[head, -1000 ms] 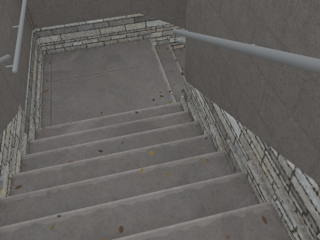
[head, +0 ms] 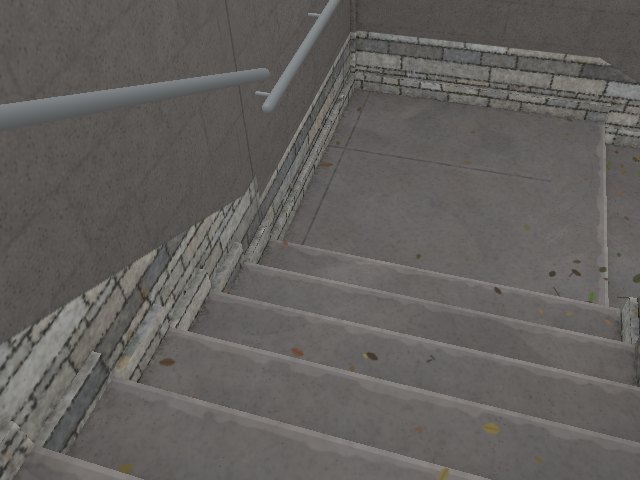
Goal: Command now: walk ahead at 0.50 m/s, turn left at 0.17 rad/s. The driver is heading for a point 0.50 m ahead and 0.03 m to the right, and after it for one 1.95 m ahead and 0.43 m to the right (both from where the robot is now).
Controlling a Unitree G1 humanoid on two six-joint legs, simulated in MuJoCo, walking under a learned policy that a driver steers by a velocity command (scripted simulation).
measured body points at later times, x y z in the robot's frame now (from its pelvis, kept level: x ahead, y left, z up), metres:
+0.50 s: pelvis +0.29 +0.08 -0.15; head +0.30 +0.09 +0.30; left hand +0.26 +0.33 -0.30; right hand +0.38 -0.14 -0.29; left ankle +0.31 +0.16 -0.88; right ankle +0.18 -0.09 -0.67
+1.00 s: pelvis +0.47 +0.03 -0.30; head +0.50 +0.01 +0.15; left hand +0.71 +0.21 -0.40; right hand +0.45 -0.23 -0.44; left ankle +0.38 +0.19 -0.76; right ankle +0.53 -0.05 -1.03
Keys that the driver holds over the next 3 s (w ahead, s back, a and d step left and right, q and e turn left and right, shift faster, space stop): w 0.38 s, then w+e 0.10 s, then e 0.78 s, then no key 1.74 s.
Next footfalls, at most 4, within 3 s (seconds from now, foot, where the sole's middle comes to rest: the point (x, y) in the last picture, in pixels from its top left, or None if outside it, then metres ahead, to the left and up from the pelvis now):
0.36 left None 0.35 0.16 -0.92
0.92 right None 0.57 -0.06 -1.07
1.58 left None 0.50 0.27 -0.92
2.22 right None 0.42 0.06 -0.92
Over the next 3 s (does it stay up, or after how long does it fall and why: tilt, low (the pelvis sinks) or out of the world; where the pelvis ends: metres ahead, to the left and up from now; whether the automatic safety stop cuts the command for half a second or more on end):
stays up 0.44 0.21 -0.16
